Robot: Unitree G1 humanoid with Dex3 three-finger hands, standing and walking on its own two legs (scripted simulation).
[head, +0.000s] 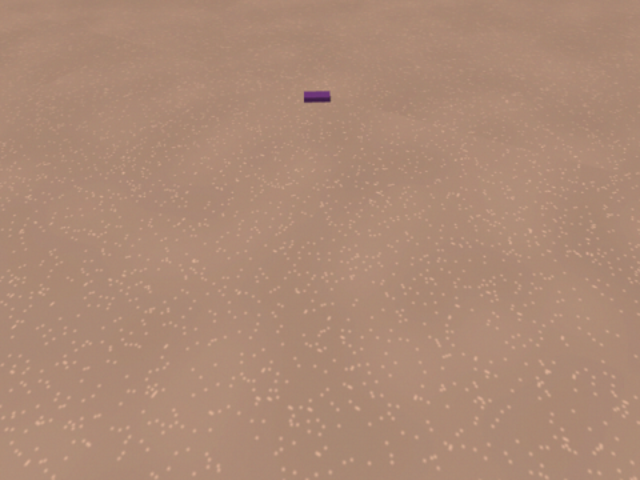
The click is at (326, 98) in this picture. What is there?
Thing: flat box
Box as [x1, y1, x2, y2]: [304, 91, 329, 102]
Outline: 304,92 304,102 329,101 329,91
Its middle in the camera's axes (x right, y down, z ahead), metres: -0.01 -0.82 +2.37
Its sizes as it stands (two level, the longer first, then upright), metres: 0.156 0.073 0.030
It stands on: the floor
